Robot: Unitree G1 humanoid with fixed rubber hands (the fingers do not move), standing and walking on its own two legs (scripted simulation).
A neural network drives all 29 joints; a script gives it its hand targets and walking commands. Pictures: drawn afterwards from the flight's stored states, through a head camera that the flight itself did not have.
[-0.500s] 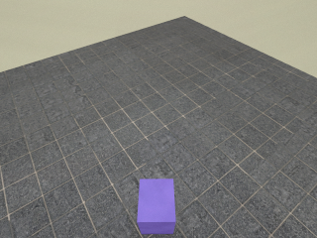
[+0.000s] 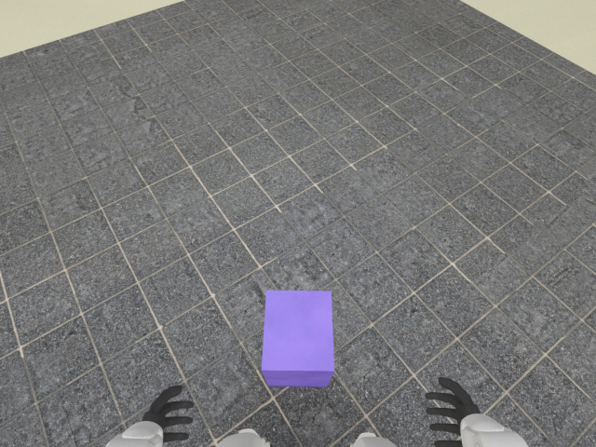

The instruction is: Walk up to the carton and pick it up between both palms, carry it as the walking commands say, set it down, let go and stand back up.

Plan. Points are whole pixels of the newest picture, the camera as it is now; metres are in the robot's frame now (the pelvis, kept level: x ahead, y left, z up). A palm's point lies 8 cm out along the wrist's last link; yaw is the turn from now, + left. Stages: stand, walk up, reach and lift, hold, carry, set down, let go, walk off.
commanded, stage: reach and lift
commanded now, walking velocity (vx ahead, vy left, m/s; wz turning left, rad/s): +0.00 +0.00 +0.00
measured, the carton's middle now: (298, 341) +0.41 +0.02 -0.62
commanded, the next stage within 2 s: none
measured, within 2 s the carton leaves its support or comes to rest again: neither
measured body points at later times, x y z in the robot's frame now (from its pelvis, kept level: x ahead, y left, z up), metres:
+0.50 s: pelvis -0.07 +0.00 -0.05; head +0.10 +0.01 +0.36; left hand +0.23 +0.22 -0.17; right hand +0.24 -0.20 -0.17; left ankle +0.01 +0.10 -0.72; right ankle +0.00 -0.14 -0.72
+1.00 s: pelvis -0.06 +0.00 -0.08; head +0.22 +0.02 +0.27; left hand +0.38 +0.21 -0.21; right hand +0.39 -0.17 -0.21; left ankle +0.01 +0.10 -0.72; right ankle +0.00 -0.14 -0.72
